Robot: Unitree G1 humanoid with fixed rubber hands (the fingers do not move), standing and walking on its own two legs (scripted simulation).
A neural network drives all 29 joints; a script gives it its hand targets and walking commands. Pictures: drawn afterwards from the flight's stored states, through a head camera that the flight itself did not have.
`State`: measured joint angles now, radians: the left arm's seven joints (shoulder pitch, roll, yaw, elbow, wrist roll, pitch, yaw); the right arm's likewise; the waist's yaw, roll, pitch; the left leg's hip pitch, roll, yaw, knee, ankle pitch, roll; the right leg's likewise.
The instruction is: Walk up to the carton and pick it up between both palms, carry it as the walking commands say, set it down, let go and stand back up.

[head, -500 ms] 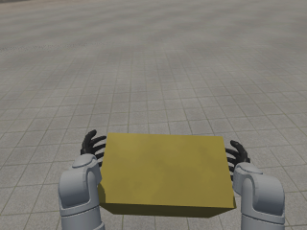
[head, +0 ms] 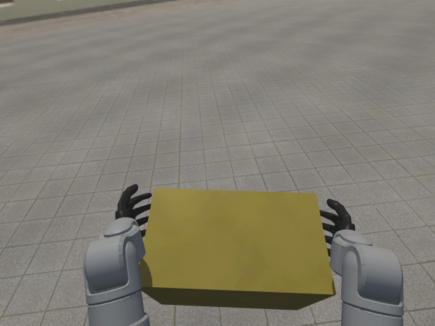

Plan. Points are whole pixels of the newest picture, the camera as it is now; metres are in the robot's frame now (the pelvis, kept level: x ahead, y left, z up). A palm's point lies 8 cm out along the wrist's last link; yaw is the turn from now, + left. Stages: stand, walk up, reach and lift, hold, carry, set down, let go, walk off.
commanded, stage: carry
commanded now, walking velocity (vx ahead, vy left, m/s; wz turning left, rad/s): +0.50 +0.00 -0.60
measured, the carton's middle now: (231, 254) +0.26 +0.02 +0.04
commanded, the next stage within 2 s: none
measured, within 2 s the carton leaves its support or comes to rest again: neither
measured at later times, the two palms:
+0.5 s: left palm (184, 188) +0.35 +0.11 +0.13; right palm (376, 222) +0.28 -0.24 +0.10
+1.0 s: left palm (273, 134) +0.56 -0.09 +0.11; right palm (432, 175) +0.42 -0.41 +0.09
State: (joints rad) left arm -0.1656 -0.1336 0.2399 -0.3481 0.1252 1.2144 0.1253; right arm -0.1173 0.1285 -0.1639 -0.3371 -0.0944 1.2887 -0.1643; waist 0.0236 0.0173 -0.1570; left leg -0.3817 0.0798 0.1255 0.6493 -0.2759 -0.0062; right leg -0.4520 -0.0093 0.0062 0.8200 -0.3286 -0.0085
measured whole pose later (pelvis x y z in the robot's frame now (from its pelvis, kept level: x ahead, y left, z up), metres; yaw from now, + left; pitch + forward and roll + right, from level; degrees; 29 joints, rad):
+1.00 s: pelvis +0.26 -0.16 +0.00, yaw -23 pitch +6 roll +0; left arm -0.12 -0.13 0.19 -0.48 0.11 1.17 0.14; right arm -0.08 0.13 -0.16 -0.44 -0.05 1.22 -0.17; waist 0.01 0.00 -0.12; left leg -0.39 0.05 0.10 0.58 -0.28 -0.08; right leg -0.29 0.05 0.02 0.66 -0.43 -0.05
